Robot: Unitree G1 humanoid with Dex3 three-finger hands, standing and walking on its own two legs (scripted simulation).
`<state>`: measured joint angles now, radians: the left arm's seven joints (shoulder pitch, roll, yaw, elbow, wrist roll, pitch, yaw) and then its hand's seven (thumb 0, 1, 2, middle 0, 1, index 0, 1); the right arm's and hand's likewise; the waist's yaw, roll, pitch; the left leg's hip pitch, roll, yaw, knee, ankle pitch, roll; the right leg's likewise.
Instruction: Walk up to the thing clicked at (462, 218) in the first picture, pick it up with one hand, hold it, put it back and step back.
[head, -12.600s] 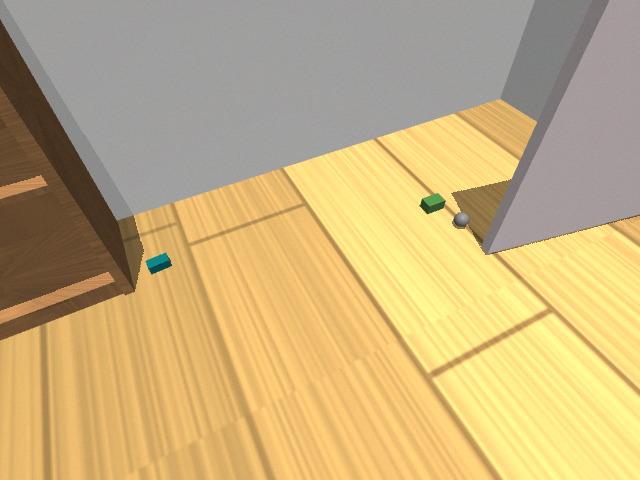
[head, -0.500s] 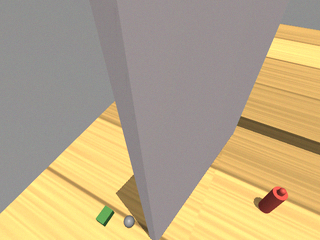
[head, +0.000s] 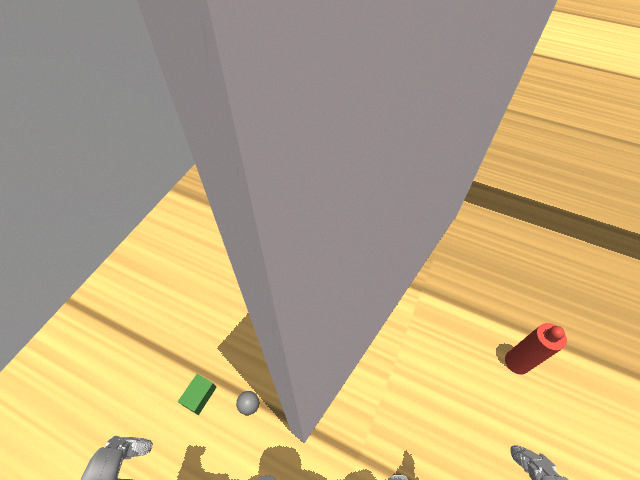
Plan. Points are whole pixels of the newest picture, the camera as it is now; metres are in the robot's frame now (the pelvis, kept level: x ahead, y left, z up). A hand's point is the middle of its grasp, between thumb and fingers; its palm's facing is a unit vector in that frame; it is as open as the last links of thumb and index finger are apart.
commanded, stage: rise first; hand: left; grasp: from above
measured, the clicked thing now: (247, 402) +0.38 +0.22 -0.71
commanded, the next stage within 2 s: none
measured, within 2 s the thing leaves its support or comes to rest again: neither
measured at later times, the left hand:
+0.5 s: hand out of the picture +0.12 +0.26 -0.23, palm faces -0.22 -0.83 -0.51, open 14.1 cm
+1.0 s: hand (182, 448) +0.23 +0.30 -0.43, palm faces -0.44 -0.39 -0.81, open 13.9 cm
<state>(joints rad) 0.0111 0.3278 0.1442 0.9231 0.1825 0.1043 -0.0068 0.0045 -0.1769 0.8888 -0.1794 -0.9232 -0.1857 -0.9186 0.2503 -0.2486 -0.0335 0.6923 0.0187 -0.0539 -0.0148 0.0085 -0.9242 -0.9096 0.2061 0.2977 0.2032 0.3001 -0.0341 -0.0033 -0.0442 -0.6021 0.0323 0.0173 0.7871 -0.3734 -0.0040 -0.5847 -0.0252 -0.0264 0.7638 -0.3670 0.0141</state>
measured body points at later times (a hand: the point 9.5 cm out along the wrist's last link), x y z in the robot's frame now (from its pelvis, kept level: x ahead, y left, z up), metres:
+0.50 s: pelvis -0.02 +0.00 -0.09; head +0.11 +0.02 +0.34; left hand +0.13 +0.31 -0.20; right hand +0.18 -0.24 -0.18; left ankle +0.01 +0.12 -0.71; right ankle +0.00 -0.13 -0.71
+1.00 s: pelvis -0.07 +0.00 -0.28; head +0.13 +0.01 +0.12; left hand +0.25 +0.31 -0.38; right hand +0.10 -0.28 -0.41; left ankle +0.00 +0.12 -0.71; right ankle +0.00 -0.13 -0.71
